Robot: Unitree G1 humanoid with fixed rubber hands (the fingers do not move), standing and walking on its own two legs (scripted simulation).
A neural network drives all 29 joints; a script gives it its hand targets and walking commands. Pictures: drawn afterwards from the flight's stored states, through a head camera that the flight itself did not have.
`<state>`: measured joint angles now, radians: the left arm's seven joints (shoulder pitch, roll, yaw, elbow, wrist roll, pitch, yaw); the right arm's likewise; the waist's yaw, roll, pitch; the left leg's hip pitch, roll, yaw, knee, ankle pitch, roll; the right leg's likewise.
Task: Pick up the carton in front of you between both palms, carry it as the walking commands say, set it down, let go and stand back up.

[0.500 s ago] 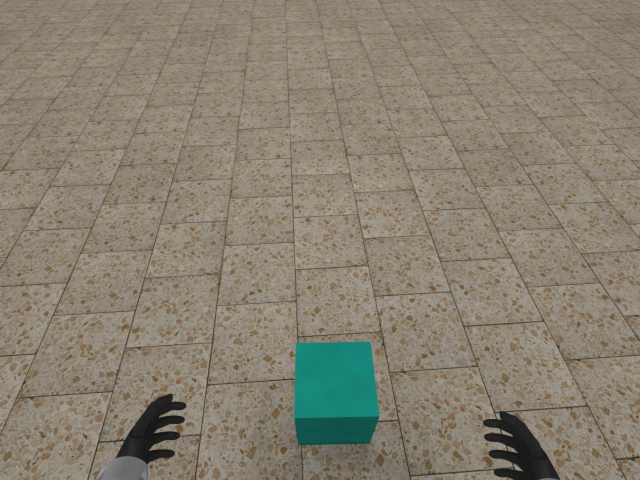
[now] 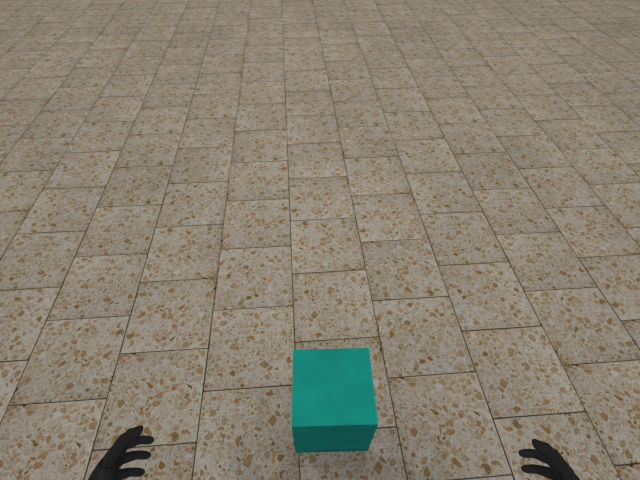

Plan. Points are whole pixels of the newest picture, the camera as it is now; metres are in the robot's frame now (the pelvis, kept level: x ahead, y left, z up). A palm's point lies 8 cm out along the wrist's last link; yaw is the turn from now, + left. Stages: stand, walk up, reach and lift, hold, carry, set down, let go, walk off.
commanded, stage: stand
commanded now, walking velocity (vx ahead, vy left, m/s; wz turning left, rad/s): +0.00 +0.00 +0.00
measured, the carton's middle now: (331, 401) +0.44 -0.01 -0.65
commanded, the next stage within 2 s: none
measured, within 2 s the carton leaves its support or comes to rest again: neither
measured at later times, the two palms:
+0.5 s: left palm out of the picture +0.09 +0.30 -0.09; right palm out of the picture +0.09 -0.30 -0.09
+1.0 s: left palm out of the picture +0.07 +0.30 -0.09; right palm out of the picture +0.07 -0.31 -0.09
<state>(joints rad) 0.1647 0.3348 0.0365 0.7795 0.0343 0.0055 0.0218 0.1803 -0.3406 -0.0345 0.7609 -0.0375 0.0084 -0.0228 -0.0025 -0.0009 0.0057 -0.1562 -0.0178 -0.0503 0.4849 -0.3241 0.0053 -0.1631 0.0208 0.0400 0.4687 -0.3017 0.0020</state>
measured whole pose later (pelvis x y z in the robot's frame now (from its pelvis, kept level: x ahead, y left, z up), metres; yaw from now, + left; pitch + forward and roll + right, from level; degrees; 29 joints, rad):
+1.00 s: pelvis -0.03 +0.00 +0.01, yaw +0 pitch -3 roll +0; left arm 0.13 0.38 0.01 0.99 0.02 -0.01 0.01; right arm 0.14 -0.39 -0.01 0.98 -0.02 -0.01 -0.01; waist 0.00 0.00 0.03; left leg -0.10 -0.02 -0.05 0.36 -0.22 0.00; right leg -0.11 0.02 0.04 0.36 -0.20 0.00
